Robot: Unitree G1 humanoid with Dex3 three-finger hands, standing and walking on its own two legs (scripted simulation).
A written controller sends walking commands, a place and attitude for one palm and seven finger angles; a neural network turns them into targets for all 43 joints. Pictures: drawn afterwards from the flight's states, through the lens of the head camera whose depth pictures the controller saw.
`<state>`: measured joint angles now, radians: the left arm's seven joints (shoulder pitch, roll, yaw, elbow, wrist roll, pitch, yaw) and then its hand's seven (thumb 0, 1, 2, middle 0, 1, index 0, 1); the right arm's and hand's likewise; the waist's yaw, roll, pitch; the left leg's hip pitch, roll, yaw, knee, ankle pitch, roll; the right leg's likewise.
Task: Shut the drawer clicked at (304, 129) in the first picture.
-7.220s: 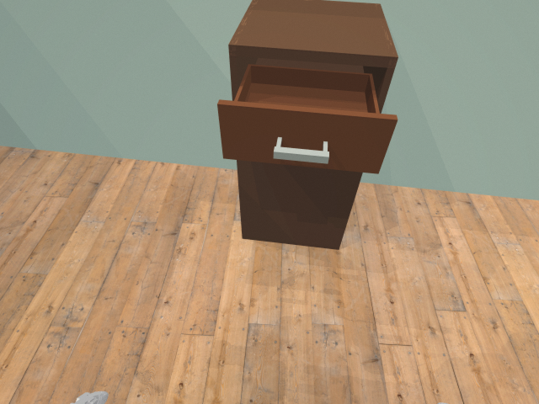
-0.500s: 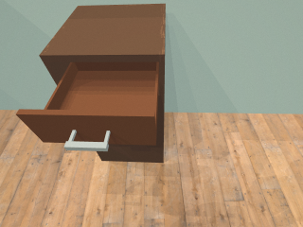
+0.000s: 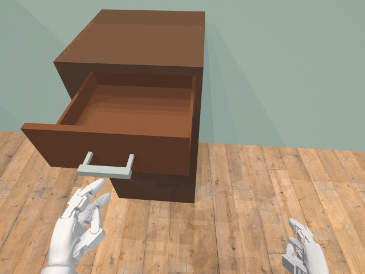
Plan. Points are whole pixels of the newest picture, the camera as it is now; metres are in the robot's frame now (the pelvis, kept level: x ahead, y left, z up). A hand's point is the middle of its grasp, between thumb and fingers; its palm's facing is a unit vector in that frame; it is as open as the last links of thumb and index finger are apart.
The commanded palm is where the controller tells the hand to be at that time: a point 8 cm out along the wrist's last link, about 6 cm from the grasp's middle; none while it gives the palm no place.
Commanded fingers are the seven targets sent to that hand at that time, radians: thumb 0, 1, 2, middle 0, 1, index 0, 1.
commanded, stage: raise the hand and make a fist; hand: left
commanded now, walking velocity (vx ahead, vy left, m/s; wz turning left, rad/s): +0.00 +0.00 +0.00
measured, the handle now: (107, 164) +0.37 +0.21 +0.02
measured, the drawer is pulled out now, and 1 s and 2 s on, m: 0.25 0.25 0.25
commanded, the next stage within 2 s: bring the fist close to the handle in 1.62 s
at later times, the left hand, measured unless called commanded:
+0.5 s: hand (93, 248) +0.17 +0.18 +0.03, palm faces -0.11 -0.99 +0.02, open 4.1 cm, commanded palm +0.13 +0.24 +0.04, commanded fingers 0.00 0.90 0.90 -1.00 -1.17 -1.00 -1.17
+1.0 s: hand (69, 231) +0.18 +0.20 +0.10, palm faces +0.04 -1.00 -0.06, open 3.2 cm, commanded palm +0.14 +0.25 +0.10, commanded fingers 0.00 0.90 0.90 -1.40 -1.60 -1.40 -1.60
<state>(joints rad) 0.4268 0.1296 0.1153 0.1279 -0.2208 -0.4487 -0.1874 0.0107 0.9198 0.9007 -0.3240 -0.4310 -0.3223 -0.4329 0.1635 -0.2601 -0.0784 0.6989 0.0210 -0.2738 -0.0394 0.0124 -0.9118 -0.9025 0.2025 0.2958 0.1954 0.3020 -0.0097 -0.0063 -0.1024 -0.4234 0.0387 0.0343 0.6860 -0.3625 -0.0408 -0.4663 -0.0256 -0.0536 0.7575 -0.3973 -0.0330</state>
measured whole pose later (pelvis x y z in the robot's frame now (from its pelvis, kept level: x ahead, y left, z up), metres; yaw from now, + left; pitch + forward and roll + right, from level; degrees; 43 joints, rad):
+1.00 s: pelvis -0.01 +0.04 -0.02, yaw +1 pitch +5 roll -1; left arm 0.54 0.21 0.06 -0.41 -0.20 -0.14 -0.11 0.02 0.90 0.90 -1.31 -1.49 -1.31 -1.50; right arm 0.24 -0.21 0.05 0.49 0.04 -0.27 -0.04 0.01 -0.90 -0.90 0.20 0.30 0.20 0.30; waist 0.02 0.03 -0.11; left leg -0.50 0.03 0.00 0.87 -0.46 0.01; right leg -0.47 -0.04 -0.08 0.83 -0.43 0.02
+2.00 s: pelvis -0.01 +0.02 +0.00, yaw +2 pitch +2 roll +0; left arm 0.41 0.21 0.10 -0.22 -0.23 -0.15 -0.20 0.02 0.90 0.90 -1.41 -1.60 -1.40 -1.60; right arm 0.25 -0.24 0.05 0.60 0.03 -0.33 -0.06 0.01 -0.90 -0.90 0.21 0.30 0.20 0.30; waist 0.02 0.04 -0.04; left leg -0.40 0.03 -0.01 0.74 -0.38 -0.02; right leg -0.39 -0.03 -0.09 0.73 -0.38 -0.01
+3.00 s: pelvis -0.02 +0.02 -0.03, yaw +1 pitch +11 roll +0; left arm 0.11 0.19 0.09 0.15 -0.19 -0.33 -0.16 0.02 0.90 0.90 -1.40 -1.60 -1.40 -1.60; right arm 0.25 -0.24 0.02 0.57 0.02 -0.17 -0.02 0.01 -0.90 -0.90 0.21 0.30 0.20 0.30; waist -0.03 0.03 -0.09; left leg -0.68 0.03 0.01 0.95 -0.46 -0.02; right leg -0.69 -0.03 -0.06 0.95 -0.46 -0.01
